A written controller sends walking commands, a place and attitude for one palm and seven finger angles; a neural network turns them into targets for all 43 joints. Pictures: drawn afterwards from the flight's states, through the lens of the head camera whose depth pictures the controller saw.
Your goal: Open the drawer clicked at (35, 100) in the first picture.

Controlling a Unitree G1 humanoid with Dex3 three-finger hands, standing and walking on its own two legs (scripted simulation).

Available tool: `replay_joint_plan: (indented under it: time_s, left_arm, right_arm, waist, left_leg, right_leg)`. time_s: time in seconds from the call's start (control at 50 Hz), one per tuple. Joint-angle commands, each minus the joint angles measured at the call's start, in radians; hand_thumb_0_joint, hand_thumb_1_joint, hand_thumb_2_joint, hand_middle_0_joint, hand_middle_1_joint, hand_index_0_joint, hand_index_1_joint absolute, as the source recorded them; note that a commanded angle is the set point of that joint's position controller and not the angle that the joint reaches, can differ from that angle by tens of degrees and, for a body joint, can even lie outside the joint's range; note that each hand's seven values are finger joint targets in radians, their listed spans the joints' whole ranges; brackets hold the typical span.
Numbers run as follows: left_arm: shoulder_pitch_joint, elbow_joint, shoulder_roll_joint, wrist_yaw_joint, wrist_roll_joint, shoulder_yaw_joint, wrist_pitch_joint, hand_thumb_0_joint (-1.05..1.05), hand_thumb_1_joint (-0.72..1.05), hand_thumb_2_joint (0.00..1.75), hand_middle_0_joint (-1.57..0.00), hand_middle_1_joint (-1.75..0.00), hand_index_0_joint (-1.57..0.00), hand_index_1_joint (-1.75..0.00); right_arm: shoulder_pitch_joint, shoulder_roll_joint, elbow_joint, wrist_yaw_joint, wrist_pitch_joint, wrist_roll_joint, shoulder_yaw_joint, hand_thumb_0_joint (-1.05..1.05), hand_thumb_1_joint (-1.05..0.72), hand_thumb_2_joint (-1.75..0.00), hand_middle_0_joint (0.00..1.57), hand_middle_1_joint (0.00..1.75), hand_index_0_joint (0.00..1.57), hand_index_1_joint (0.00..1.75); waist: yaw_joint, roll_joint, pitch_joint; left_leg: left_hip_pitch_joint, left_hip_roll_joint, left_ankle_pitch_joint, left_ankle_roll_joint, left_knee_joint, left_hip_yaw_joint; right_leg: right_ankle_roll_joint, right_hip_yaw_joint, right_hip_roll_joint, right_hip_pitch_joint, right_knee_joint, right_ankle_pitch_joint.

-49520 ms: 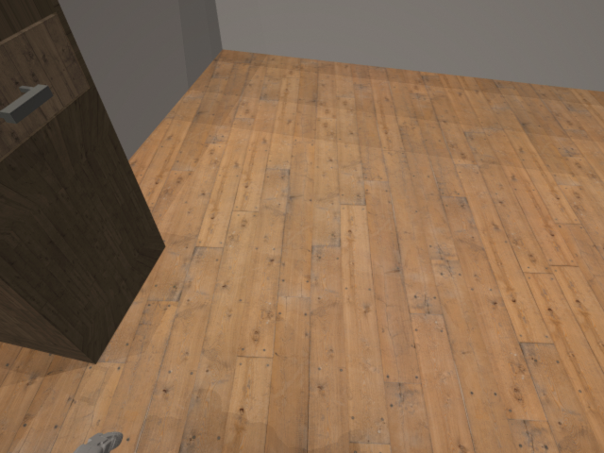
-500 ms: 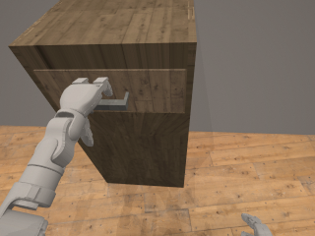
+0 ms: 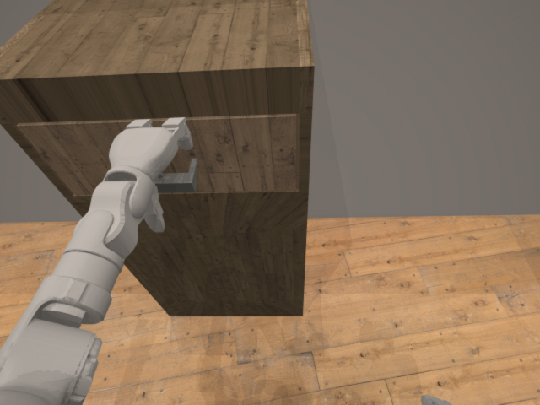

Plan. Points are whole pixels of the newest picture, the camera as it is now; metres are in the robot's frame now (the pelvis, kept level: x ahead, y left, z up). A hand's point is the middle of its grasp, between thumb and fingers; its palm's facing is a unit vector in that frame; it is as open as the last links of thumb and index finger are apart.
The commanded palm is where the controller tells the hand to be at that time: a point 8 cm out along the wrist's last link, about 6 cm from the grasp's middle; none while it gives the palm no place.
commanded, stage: move the hooked fingers above the handle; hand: left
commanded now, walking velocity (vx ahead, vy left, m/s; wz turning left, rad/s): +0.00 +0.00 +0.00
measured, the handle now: (165, 173) +0.48 +0.21 +0.06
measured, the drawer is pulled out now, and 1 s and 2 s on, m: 0.00 0.00 0.00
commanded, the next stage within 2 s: lower the fingers behind the handle in 1.62 s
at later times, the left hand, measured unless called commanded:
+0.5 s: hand (141, 186) +0.40 +0.21 +0.12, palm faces +0.00 -0.03 -1.00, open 13.9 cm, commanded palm +0.38 +0.21 +0.18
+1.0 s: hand (149, 173) +0.42 +0.20 +0.12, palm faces +0.01 -0.03 -1.00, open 13.9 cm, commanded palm +0.39 +0.21 +0.18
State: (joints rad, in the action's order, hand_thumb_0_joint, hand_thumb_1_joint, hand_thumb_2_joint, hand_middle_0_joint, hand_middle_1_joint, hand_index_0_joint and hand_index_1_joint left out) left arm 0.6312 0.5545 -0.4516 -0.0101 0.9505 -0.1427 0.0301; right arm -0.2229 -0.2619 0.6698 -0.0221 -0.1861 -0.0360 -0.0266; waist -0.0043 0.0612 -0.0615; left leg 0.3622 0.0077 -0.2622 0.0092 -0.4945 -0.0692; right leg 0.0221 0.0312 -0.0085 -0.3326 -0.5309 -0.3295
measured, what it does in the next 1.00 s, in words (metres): stands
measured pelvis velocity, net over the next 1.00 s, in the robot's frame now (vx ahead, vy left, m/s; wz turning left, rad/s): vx -0.01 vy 0.00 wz -0.01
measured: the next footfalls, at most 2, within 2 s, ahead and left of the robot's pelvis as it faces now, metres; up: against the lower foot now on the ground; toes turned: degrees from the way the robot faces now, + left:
none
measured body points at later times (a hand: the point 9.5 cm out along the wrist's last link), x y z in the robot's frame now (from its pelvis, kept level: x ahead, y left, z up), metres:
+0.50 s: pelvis -0.01 +0.00 +0.00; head +0.02 -0.03 +0.45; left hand +0.39 +0.21 +0.17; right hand +0.15 -0.25 -0.12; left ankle -0.01 +0.12 -0.73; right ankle -0.04 -0.10 -0.73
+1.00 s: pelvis -0.01 +0.00 +0.00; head +0.03 -0.03 +0.45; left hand +0.42 +0.20 +0.17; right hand +0.07 -0.26 -0.14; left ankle -0.01 +0.12 -0.73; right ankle -0.04 -0.10 -0.73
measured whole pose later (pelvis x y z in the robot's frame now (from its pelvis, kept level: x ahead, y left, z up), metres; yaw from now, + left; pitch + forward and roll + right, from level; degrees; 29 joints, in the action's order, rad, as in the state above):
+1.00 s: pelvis -0.01 +0.00 +0.00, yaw +0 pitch +7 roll +1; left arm 0.63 0.56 -0.48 -0.01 0.94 -0.12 0.00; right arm -0.28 -0.28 0.69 -0.02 -0.19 -0.04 -0.05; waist -0.01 0.07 -0.07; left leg 0.37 0.01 -0.26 0.01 -0.50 -0.07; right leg 0.02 0.02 -0.01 -0.34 -0.53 -0.32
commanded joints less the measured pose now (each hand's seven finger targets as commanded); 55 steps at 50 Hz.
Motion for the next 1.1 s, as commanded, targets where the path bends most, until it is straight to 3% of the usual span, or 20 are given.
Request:
replay_joint_plan:
  time_s: [0.0, 0.02, 0.06, 0.2, 0.28, 0.36, 0.42, 0.48, 0.54, 0.56, 0.6, 0.66, 0.7, 0.76, 0.82, 0.9, 0.94, 0.96, 1.04, 1.08]
  left_arm:
    - [0.354, -0.258, -0.275, -0.061, -0.002, 0.169, -0.01, 0.0, -0.5, 0.3, -0.3, -1.2, -0.3, -1.2]
    - [0.332, -0.239, -0.248, -0.058, -0.005, 0.149, -0.001, 0.0, -0.5, 0.3, -0.3, -1.2, -0.3, -1.2]
    - [0.31, -0.248, -0.278, -0.055, -0.009, 0.173, 0.008, 0.0, -0.5, 0.3, -0.3, -1.2, -0.3, -1.2]
    - [0.305, -0.317, -0.234, -0.028, -0.024, 0.117, 0.021, 0.0, -0.5, 0.3, -0.3, -1.2, -0.3, -1.2]
    - [0.333, -0.361, -0.269, -0.027, -0.027, 0.142, 0.002, 0.0, -0.5, 0.3, -0.3, -1.2, -0.3, -1.2]
    - [0.335, -0.286, -0.265, -0.027, -0.026, 0.141, 0.001, 0.0, -0.5, 0.3, -0.3, -1.2, -0.3, -1.2]
    - [0.407, -0.245, -0.226, -0.028, -0.019, 0.092, 0.0, 0.0, -0.5, 0.3, -0.3, -1.2, -0.3, -1.2]
    - [0.436, -0.259, -0.215, -0.025, -0.013, 0.075, -0.009, 0.0, -0.5, 0.3, -0.3, -1.2, -0.3, -1.2]
    - [0.456, -0.19, -0.168, -0.018, -0.02, 0.038, -0.006, 0.0, -0.5, 0.3, -0.3, -1.2, -0.3, -1.2]
    - [0.457, -0.165, -0.203, -0.018, -0.02, 0.069, -0.008, 0.0, -0.5, 0.3, -0.3, -1.2, -0.3, -1.2]
    - [0.507, -0.154, -0.187, -0.021, -0.015, 0.049, -0.015, 0.0, -0.5, 0.3, -0.3, -1.2, -0.3, -1.2]
    - [0.496, -0.077, -0.281, -0.035, 0.0, 0.135, -0.025, 0.0, -0.5, 0.3, -0.3, -1.2, -0.3, -1.2]
    - [0.529, -0.085, -0.265, -0.046, 0.001, 0.121, -0.039, 0.0, -0.5, 0.3, -0.3, -1.2, -0.3, -1.2]
    - [0.501, -0.09, -0.315, -0.059, 0.009, 0.172, -0.054, 0.0, -0.5, 0.3, -0.3, -1.2, -0.3, -1.2]
    - [0.48, -0.116, -0.26, -0.061, 0.0, 0.132, -0.051, 0.0, -0.5, 0.3, -0.3, -1.2, -0.3, -1.2]
    - [0.415, -0.179, -0.265, -0.053, -0.01, 0.142, -0.04, 0.0, -0.5, 0.3, -0.3, -1.2, -0.3, -1.2]
    - [0.401, -0.218, -0.214, -0.046, -0.019, 0.098, -0.031, 0.0, -0.5, 0.3, -0.3, -1.2, -0.3, -1.2]
    - [0.377, -0.214, -0.247, -0.046, -0.018, 0.13, -0.026, 0.0, -0.5, 0.3, -0.3, -1.2, -0.3, -1.2]
    - [0.394, -0.248, -0.248, -0.054, -0.017, 0.127, -0.01, 0.0, -0.5, 0.3, -0.3, -1.2, -0.3, -1.2]
    - [0.399, -0.287, -0.308, -0.065, -0.015, 0.177, -0.01, 0.0, -0.5, 0.3, -0.3, -1.2, -0.3, -1.2]
  right_arm:
    - [0.041, -0.116, -0.133, -0.002, 0.038, 0.004, -0.048, 0.0, -0.9, -0.9, 0.2, 0.3, 0.2, 0.3]
    - [0.042, -0.118, -0.129, 0.0, 0.036, 0.002, -0.047, 0.0, -0.9, -0.9, 0.2, 0.3, 0.2, 0.3]
    - [0.042, -0.128, -0.128, 0.002, 0.035, -0.001, -0.049, 0.0, -0.9, -0.9, 0.2, 0.3, 0.2, 0.3]
    - [0.074, -0.122, -0.13, -0.003, 0.035, -0.009, -0.043, 0.0, -0.9, -0.9, 0.2, 0.3, 0.2, 0.3]
    - [0.08, -0.12, -0.131, -0.009, 0.042, -0.006, -0.042, 0.0, -0.9, -0.9, 0.2, 0.3, 0.2, 0.3]
    - [0.081, -0.122, -0.12, -0.015, 0.04, -0.007, -0.035, 0.0, -0.9, -0.9, 0.2, 0.3, 0.2, 0.3]
    - [0.084, -0.116, -0.115, -0.02, 0.044, -0.01, -0.032, 0.0, -0.9, -0.9, 0.2, 0.3, 0.2, 0.3]
    - [0.083, -0.112, -0.123, -0.02, 0.045, -0.007, -0.032, 0.0, -0.9, -0.9, 0.2, 0.3, 0.2, 0.3]
    - [0.072, -0.112, -0.117, -0.022, 0.043, -0.008, -0.032, 0.0, -0.9, -0.9, 0.2, 0.3, 0.2, 0.3]
    - [0.06, -0.12, -0.112, -0.022, 0.041, -0.008, -0.032, 0.0, -0.9, -0.9, 0.2, 0.3, 0.2, 0.3]
    - [0.06, -0.115, -0.114, -0.025, 0.043, -0.008, -0.029, 0.0, -0.9, -0.9, 0.2, 0.3, 0.2, 0.3]
    - [0.042, -0.125, -0.104, -0.03, 0.042, -0.003, -0.028, 0.0, -0.9, -0.9, 0.2, 0.3, 0.2, 0.3]
    - [0.037, -0.116, -0.108, -0.03, 0.046, -0.003, -0.028, 0.0, -0.9, -0.9, 0.2, 0.3, 0.2, 0.3]
    - [0.02, -0.124, -0.109, -0.026, 0.045, 0.0, -0.037, 0.0, -0.9, -0.9, 0.2, 0.3, 0.2, 0.3]
    - [0.013, -0.121, -0.111, -0.019, 0.048, -0.003, -0.047, 0.0, -0.9, -0.9, 0.2, 0.3, 0.2, 0.3]
    - [0.013, -0.128, -0.115, -0.008, 0.044, -0.004, -0.057, 0.0, -0.9, -0.9, 0.2, 0.3, 0.2, 0.3]
    - [0.018, -0.126, -0.117, -0.003, 0.044, -0.007, -0.058, 0.0, -0.9, -0.9, 0.2, 0.3, 0.2, 0.3]
    - [0.017, -0.13, -0.114, -0.003, 0.042, -0.006, -0.059, 0.0, -0.9, -0.9, 0.2, 0.3, 0.2, 0.3]
    - [0.035, -0.127, -0.112, -0.003, 0.041, -0.009, -0.053, 0.0, -0.9, -0.9, 0.2, 0.3, 0.2, 0.3]
    - [0.041, -0.129, -0.115, -0.004, 0.044, -0.006, -0.051, 0.0, -0.9, -0.9, 0.2, 0.3, 0.2, 0.3]
  waist:
    - [0.036, -0.06, -0.42]
    - [0.026, -0.082, -0.389]
    - [0.03, -0.097, -0.376]
    - [0.013, -0.084, -0.321]
    - [0.018, -0.064, -0.351]
    - [0.011, -0.091, -0.301]
    - [-0.004, -0.07, -0.267]
    - [0.001, -0.045, -0.326]
    - [-0.015, -0.076, -0.277]
    - [-0.01, -0.086, -0.278]
    - [-0.012, -0.088, -0.288]
    - [0.006, -0.093, -0.298]
    - [0.007, -0.082, -0.323]
    - [0.017, -0.068, -0.369]
    - [0.009, -0.069, -0.366]
    - [0.015, -0.071, -0.383]
    - [0.008, -0.061, -0.367]
    - [0.012, -0.079, -0.369]
    - [0.014, -0.071, -0.34]
    - [0.029, -0.05, -0.38]
  left_leg:
    - [-0.186, -0.033, 0.488, 0.041, -0.019, 0.016]
    - [-0.179, -0.032, 0.477, 0.041, -0.018, 0.013]
    - [-0.169, -0.03, 0.463, 0.04, -0.01, 0.014]
    - [-0.188, -0.034, 0.408, 0.043, 0.001, 0.014]
    - [-0.215, -0.035, 0.409, 0.044, -0.001, 0.02]
    - [-0.194, -0.036, 0.365, 0.038, 0.006, 0.019]
    - [-0.198, -0.032, 0.307, 0.037, 0.014, 0.024]
    - [-0.224, -0.035, 0.344, 0.037, 0.003, 0.033]
    - [-0.213, -0.031, 0.313, 0.034, 0.006, 0.034]
    - [-0.2, -0.03, 0.296, 0.032, 0.012, 0.034]
    - [-0.195, -0.032, 0.288, 0.035, 0.009, 0.034]
    - [-0.162, -0.03, 0.281, 0.034, 0.011, 0.031]
    - [-0.157, -0.03, 0.294, 0.037, 0.009, 0.028]
    - [-0.156, -0.031, 0.34, 0.037, -0.001, 0.025]
    - [-0.169, -0.027, 0.368, 0.04, -0.006, 0.022]
    - [-0.187, -0.025, 0.406, 0.041, -0.009, 0.022]
    - [-0.199, -0.025, 0.416, 0.041, -0.008, 0.023]
    - [-0.197, -0.023, 0.421, 0.041, -0.008, 0.022]
    - [-0.196, -0.024, 0.397, 0.04, 0.002, 0.026]
    - [-0.202, -0.027, 0.419, 0.04, 0.0, 0.025]
  right_leg:
    - [0.005, -0.025, 0.015, 0.202, 0.006, 0.582]
    - [0.002, -0.022, 0.016, 0.186, 0.011, 0.578]
    - [0.003, -0.023, 0.017, 0.194, 0.016, 0.562]
    - [-0.002, -0.024, 0.016, 0.16, 0.037, 0.519]
    - [0.001, -0.028, 0.016, 0.164, 0.04, 0.496]
    - [0.001, -0.023, 0.016, 0.143, 0.054, 0.445]
    - [0.003, -0.017, 0.015, 0.092, 0.065, 0.367]
    - [0.009, -0.017, 0.017, 0.103, 0.051, 0.385]
    - [0.007, -0.011, 0.018, 0.064, 0.059, 0.356]
    - [0.008, -0.011, 0.016, 0.074, 0.063, 0.334]
    - [0.007, -0.014, 0.014, 0.07, 0.06, 0.336]
    - [0.008, -0.02, 0.013, 0.095, 0.058, 0.328]
    - [0.008, -0.021, 0.011, 0.107, 0.048, 0.348]
    - [0.011, -0.023, 0.014, 0.14, 0.034, 0.393]
    - [0.008, -0.02, 0.018, 0.123, 0.03, 0.428]
    - [0.007, -0.021, 0.022, 0.137, 0.027, 0.459]
    - [0.007, -0.019, 0.023, 0.119, 0.031, 0.463]
    - [0.008, -0.019, 0.024, 0.133, 0.034, 0.462]
    - [0.008, -0.017, 0.026, 0.117, 0.036, 0.435]
    - [0.01, -0.023, 0.023, 0.153, 0.032, 0.459]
